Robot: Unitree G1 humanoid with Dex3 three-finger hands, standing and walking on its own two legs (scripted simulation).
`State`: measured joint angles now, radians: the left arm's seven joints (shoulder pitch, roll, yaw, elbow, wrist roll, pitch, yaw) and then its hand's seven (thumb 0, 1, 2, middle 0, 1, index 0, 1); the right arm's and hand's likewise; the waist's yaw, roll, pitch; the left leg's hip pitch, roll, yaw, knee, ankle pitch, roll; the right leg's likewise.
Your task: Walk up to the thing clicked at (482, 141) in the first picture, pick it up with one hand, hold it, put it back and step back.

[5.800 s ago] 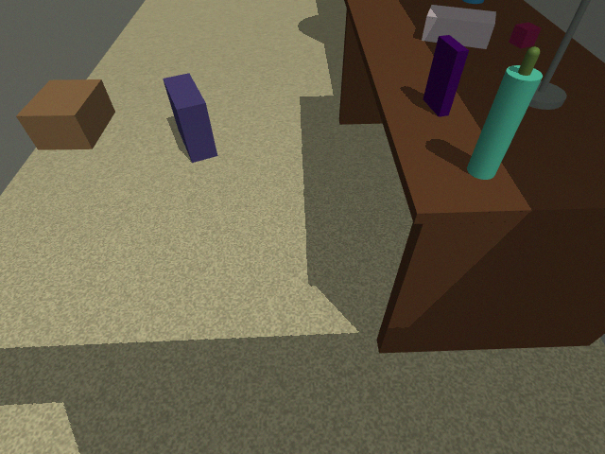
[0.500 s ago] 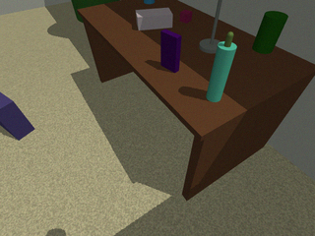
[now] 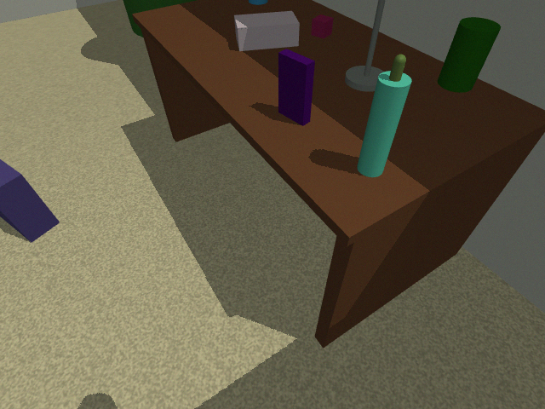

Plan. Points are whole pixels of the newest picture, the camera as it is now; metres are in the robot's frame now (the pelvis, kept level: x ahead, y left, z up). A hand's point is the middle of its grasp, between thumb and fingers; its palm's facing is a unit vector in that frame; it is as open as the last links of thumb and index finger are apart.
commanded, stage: stand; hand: right
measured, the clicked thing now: (383, 120) +0.67 -0.23 +0.06
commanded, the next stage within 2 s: walk up in 1.02 s
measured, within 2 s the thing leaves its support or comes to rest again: neither
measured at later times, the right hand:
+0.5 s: hand out of the picture +0.08 -0.25 -0.16, palm faces -0.03 +0.94 -0.34, open 7.4 cm
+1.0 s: hand out of the picture +0.07 -0.25 -0.16, palm faces -0.03 +0.94 -0.34, open 7.4 cm
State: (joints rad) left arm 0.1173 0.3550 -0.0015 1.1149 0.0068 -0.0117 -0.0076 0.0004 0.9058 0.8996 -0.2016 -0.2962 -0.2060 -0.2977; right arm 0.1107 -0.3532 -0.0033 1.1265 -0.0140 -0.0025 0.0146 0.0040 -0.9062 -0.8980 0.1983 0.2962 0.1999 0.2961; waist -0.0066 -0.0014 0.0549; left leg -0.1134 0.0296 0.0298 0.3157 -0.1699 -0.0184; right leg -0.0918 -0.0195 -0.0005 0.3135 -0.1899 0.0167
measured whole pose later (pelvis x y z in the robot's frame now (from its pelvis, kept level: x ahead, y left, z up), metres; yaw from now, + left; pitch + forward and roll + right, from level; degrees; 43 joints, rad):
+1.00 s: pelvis +0.00 +0.00 +0.00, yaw +0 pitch -2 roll +0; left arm 0.12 0.35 0.00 1.11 0.01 -0.01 -0.01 0.00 0.91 0.90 -0.20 -0.30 -0.21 -0.30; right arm 0.11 -0.35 0.00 1.12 -0.01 0.00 0.01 0.00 -0.91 -0.90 0.20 0.30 0.20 0.30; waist -0.01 0.00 0.05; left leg -0.11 0.03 0.03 0.31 -0.17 -0.02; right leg -0.08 -0.02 0.00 0.31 -0.19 0.02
